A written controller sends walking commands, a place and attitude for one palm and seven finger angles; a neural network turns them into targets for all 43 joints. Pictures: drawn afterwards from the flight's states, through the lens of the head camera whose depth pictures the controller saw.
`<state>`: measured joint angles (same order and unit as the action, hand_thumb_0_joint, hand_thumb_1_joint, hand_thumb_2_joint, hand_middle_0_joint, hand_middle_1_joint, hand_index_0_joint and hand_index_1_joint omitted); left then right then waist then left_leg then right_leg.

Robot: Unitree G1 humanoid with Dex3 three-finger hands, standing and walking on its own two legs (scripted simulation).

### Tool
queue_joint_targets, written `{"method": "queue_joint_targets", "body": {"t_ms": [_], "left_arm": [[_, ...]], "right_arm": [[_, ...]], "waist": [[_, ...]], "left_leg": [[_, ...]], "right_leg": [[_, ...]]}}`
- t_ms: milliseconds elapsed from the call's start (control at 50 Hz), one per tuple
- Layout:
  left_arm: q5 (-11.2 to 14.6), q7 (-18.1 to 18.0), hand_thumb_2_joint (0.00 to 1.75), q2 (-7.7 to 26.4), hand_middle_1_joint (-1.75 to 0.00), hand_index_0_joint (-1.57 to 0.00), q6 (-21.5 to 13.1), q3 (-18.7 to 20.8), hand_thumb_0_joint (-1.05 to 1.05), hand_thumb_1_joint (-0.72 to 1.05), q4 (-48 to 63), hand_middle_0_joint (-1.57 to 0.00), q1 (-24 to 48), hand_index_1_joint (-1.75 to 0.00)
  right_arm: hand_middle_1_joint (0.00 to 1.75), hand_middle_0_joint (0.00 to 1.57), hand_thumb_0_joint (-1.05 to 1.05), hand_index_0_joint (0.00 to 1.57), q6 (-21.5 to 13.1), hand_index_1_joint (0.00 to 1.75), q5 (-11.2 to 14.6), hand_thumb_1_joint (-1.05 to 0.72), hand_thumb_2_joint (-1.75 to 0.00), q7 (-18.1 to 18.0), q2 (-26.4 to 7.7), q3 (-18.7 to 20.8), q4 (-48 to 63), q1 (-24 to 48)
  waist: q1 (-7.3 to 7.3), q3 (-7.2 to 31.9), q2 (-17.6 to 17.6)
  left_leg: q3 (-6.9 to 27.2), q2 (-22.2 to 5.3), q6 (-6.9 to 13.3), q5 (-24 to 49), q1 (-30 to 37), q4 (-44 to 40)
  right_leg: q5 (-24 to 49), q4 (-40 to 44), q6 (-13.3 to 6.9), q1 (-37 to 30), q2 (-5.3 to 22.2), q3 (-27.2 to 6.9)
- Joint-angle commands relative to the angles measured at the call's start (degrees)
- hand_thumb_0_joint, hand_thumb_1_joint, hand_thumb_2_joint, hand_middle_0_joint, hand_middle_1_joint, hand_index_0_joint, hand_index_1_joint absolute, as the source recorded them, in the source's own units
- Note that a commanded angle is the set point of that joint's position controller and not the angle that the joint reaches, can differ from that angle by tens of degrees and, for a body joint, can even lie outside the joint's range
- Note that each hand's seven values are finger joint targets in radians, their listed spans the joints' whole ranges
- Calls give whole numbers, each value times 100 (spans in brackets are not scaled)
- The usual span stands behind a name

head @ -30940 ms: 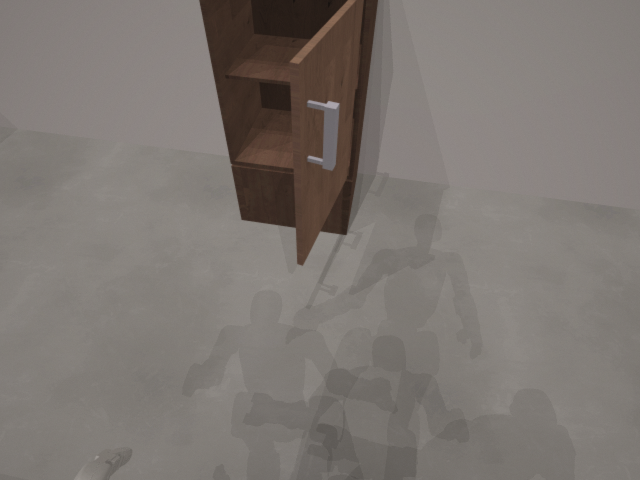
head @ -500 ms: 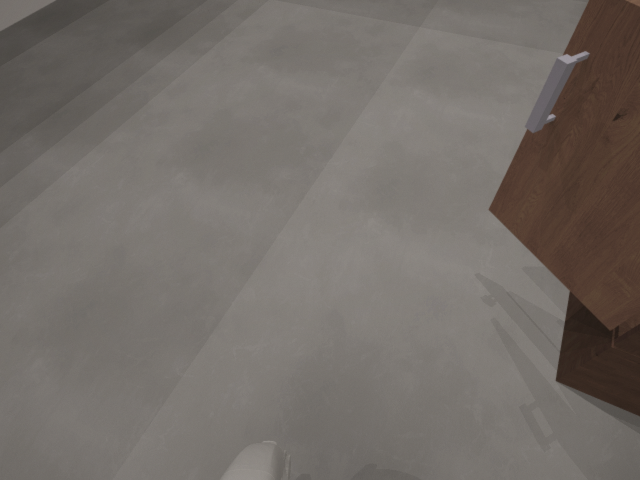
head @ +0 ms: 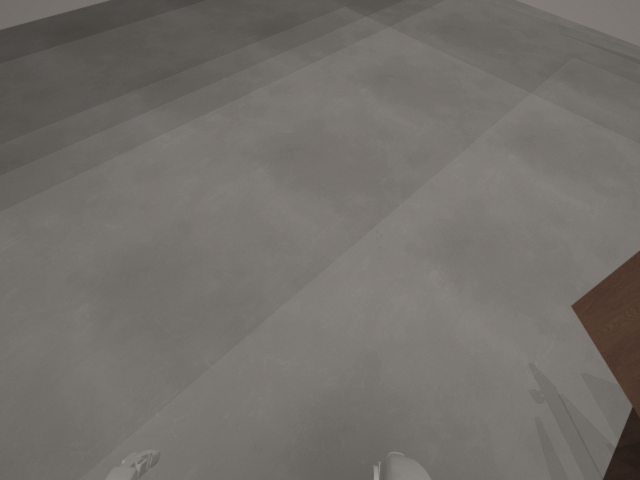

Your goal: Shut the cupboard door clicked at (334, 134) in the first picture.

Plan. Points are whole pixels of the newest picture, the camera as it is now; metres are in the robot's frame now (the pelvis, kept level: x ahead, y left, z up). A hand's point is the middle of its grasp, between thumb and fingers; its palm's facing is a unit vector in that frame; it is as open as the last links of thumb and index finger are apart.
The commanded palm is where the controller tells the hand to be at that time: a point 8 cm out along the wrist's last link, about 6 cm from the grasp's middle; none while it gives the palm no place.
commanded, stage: walk to a spot facing it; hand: left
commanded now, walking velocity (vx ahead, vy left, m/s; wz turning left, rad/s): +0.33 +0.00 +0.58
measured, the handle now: out of the picture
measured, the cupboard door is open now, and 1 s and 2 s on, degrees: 53 53 53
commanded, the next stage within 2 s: turn to face it in 0.50 s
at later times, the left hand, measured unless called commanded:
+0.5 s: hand out of the picture +0.12 +0.18 -0.18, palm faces +0.34 -0.91 -0.23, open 7.3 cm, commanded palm none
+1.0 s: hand (180, 386) +0.27 +0.23 -0.18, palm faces +0.32 -0.93 -0.18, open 7.4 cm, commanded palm none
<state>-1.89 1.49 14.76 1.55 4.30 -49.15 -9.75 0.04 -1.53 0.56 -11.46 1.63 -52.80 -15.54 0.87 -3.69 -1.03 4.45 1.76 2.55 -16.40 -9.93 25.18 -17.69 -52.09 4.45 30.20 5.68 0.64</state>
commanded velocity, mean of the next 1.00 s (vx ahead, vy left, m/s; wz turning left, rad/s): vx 0.05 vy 0.00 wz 0.08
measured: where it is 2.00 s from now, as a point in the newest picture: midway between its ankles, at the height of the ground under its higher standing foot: (291, 441)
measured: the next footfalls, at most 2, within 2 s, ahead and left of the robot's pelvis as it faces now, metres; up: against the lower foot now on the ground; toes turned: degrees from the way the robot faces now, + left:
right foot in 0.14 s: +0.16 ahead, -0.15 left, +0.00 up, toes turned +1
left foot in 0.56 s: +0.28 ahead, +0.13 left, +0.00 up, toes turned +27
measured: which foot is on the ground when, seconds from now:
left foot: down 0.00-0.14, up 0.16-0.54, down 0.56-1.00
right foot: up 0.00-0.12, down 0.14-0.56, up 0.58-1.00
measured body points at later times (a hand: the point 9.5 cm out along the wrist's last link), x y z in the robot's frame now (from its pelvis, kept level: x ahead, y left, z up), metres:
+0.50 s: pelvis +0.17 -0.01 -0.01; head +0.24 +0.02 +0.43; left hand +0.10 +0.22 -0.16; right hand +0.35 -0.23 -0.15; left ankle +0.22 +0.11 -0.71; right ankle +0.12 -0.15 -0.74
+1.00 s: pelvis +0.27 +0.04 -0.01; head +0.29 +0.05 +0.44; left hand +0.25 +0.28 -0.16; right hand +0.43 -0.15 -0.15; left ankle +0.24 +0.11 -0.74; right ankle +0.31 -0.09 -0.72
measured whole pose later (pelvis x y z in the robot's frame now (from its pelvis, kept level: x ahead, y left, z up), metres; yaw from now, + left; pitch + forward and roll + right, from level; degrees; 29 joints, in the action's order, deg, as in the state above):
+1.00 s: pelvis +0.27 +0.04 -0.01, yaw +15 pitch -1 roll -1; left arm -1.7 0.3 10.0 4.0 3.1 -53.2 -14.0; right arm 0.9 -1.4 -1.1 -8.8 0.8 -53.2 -8.5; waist -1.1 -3.3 0.2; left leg -11.2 -2.7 3.2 -17.6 -12.0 30.2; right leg -21.0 -43.7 2.3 20.7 2.1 3.2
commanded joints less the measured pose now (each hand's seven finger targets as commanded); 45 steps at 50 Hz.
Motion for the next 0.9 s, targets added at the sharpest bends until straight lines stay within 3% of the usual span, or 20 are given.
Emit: {"method": "queue_joint_targets", "body": {"t_ms": [0,60,80,100,120,140,160,180,240,300,360,460,500,520,540,560,580,620,680,880], "left_arm": [[39,31,90,378,-30,-20,-222,66,0,90,648,-20,574,-30],[46,25,90,393,-30,-20,-295,82,0,90,544,-20,199,-30],[49,3,90,457,-30,-20,-337,122,0,90,411,-20,-227,-30],[32,-55,90,802,-30,-20,-414,216,0,90,223,-20,-906,-30],[-41,-145,90,1491,-30,-20,-467,368,0,90,94,-20,-1603,-30],[21,-197,90,1456,-30,-20,-394,344,0,90,80,-20,-1620,-30],[43,-210,90,1225,-30,-20,-372,283,0,90,156,-20,-1200,-30],[20,-242,90,915,-30,-20,-401,229,0,90,208,-20,-831,-30],[63,-254,90,380,-30,-20,-454,59,0,90,207,-20,-427,-30],[66,-266,90,368,-30,-20,-513,33,0,90,46,-20,-730,-30],[59,-295,90,437,-30,-20,-483,42,0,90,-76,-20,-964,-30],[31,-301,90,798,-30,-20,-406,156,0,90,-18,-20,-911,-30],[84,-299,90,955,-30,-20,-373,210,0,90,63,-20,-786,-30],[140,-265,90,725,-30,-20,-341,166,0,90,177,-20,-867,-30],[176,-253,90,386,-30,-20,-302,28,0,90,392,-20,-829,-30],[157,-321,90,585,-30,-20,-214,41,0,90,504,-20,-599,-30],[150,-365,90,478,-30,-20,-187,58,0,90,516,-20,-479,-30],[92,-338,90,363,-30,-20,-96,41,0,90,162,-20,-612,-30],[59,-274,90,167,-30,-20,7,-31,0,90,-237,-20,-1115,-30],[36,-149,90,35,-30,-20,162,-4,0,90,-129,-20,-533,-30]], "right_arm": [[30,20,0,20,-125,30,-25,-90,-90,-98,-1260,412,292,-170],[30,20,0,20,-128,30,-11,-90,-90,-114,-1210,415,237,-95],[30,20,0,20,-142,30,20,-90,-90,-113,-1146,404,230,-17],[30,20,0,20,-183,30,91,-90,-90,-85,-934,362,264,9],[30,20,0,20,-247,30,139,-90,-90,-70,-469,284,374,-223],[30,20,0,20,-197,30,89,-90,-90,-64,-716,353,488,7],[30,20,0,20,-172,30,16,-90,-90,-22,-664,366,468,15],[30,20,0,20,-158,30,1,-90,-90,-11,-659,356,367,38],[30,20,0,20,2,30,37,-90,-90,102,-445,314,140,-54],[30,20,0,20,116,30,37,-90,-90,141,-281,252,182,50],[30,20,0,20,139,30,33,-90,-90,194,-203,182,330,435],[30,20,0,20,69,30,31,-90,-90,211,-402,168,580,669],[30,20,0,20,24,30,-6,-90,-90,184,-834,284,404,-189],[30,20,0,20,-21,30,-61,-90,-90,134,-1447,431,340,-730],[30,20,0,20,-46,30,14,-90,-90,53,-2039,545,319,-1164],[30,20,0,20,26,30,105,-90,-90,-19,-2045,507,254,-1112],[30,20,0,20,5,30,64,-90,-90,-77,-1794,432,395,-665],[30,20,0,20,-42,30,32,-90,-90,-185,-1300,276,633,172],[30,20,0,20,-136,30,34,-90,-90,-269,-882,97,545,473],[30,20,0,20,49,30,-4,-90,-90,-271,-867,190,196,489]], "waist": [[173,-11,1035],[-56,191,896],[-281,341,704],[-606,662,-17],[-864,1409,-1806],[-790,1012,-1584],[-554,526,-997],[-391,316,-1245],[14,195,-753],[36,219,-861],[-39,209,-874],[-21,399,-929],[471,1012,-452],[697,1618,836],[797,2155,1943],[763,2254,1018],[560,1674,703],[237,1165,955],[-107,1102,703],[-55,93,809]], "left_leg": [[1470,-1139,804,-305,-67,-1053],[1491,-1016,694,220,-441,-521],[1293,-807,551,272,-887,-93],[980,-477,325,-120,-1887,790],[12,291,-52,-1566,-2792,2788],[-61,119,-84,-2035,-3109,4098],[85,-160,-55,-1606,-3320,4554],[72,-384,-84,-1053,-3247,4869],[-215,-561,-292,-327,-2671,4656],[-595,-479,-417,-176,-2682,4070],[-932,-445,-409,-18,-2604,3107],[-1319,-124,-184,20,-1698,1460],[-1187,-23,-75,1104,-11,506],[237,-1115,430,3152,1435,449],[2205,-2553,1229,6192,2297,435],[1972,-2652,1463,5848,2112,312],[1518,-2445,1347,4825,1429,96],[1078,-2058,954,3435,382,-226],[309,-1604,661,3485,214,-394],[-269,-1987,737,1536,-265,-740]], "right_leg": [[131,1022,59,-25,-231,216],[403,1839,3,-1204,-526,334],[642,2348,-46,-2131,-517,297],[308,2892,-201,-3655,71,-350],[-915,3578,-725,-4784,1886,-2343],[-1440,4071,-1059,-4008,2452,-3123],[-1983,4170,-1128,-3475,2346,-2667],[-1779,4154,-1077,-2878,2136,-2497],[1309,3718,-885,-2305,1468,-165],[3866,3363,-771,-2652,1301,755],[4487,3199,-698,-2970,1236,1149],[5040,2271,-736,-3169,1441,1317],[4226,778,-521,-2556,1351,1466],[1431,-697,-206,-1201,718,1490],[-2271,-2289,0,170,-64,814],[-2098,-2596,-117,169,30,41],[-1796,-2436,-104,221,125,54],[-1186,-2141,-75,94,266,-155],[-431,-1527,-70,-332,76,-219],[-445,444,-165,-689,-287,168]]}}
